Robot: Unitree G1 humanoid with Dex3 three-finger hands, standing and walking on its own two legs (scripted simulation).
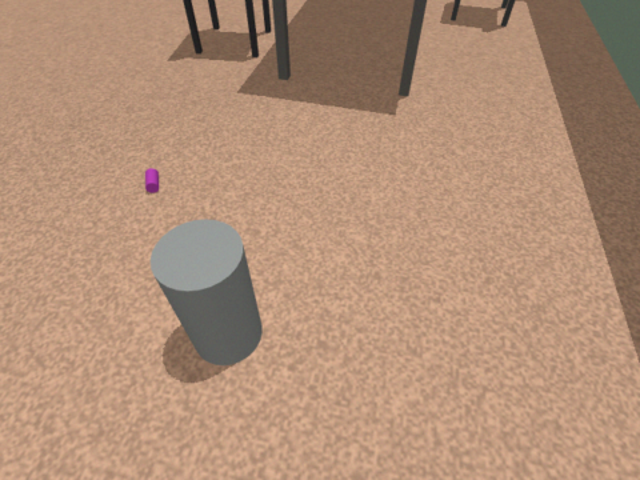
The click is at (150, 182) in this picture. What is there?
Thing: lying can
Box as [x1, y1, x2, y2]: [145, 168, 158, 192]
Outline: 150,168 147,169 145,172 145,187 148,191 154,192 158,189 158,173 155,169
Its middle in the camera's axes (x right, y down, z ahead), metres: -0.79 -0.29 +1.84
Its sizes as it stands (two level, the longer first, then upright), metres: 0.108 0.058 0.058
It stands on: the floor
